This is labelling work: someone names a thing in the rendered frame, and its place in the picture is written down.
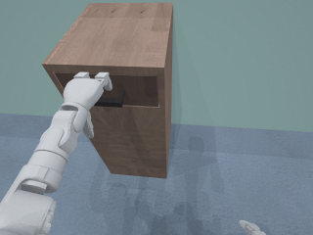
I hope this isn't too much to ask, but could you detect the right robot hand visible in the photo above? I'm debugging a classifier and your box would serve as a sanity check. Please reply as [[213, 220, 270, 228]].
[[240, 220, 266, 235]]

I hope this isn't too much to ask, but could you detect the left robot forearm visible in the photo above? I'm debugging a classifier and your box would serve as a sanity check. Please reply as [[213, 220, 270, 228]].
[[0, 102, 89, 215]]

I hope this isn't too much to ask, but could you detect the drawer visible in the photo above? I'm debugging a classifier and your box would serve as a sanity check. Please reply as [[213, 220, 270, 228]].
[[55, 71, 159, 107]]

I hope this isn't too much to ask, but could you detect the robot left upper arm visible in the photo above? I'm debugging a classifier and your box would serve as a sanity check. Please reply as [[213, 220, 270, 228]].
[[0, 189, 57, 235]]

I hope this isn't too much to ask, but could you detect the handle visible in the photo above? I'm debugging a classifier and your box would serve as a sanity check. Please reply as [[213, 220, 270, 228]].
[[94, 90, 125, 108]]

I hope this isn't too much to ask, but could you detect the left robot hand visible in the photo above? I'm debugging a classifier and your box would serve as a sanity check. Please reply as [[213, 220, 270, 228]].
[[63, 71, 112, 138]]

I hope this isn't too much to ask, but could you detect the cabinet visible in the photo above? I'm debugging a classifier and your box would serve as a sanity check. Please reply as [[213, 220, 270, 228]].
[[42, 2, 173, 179]]

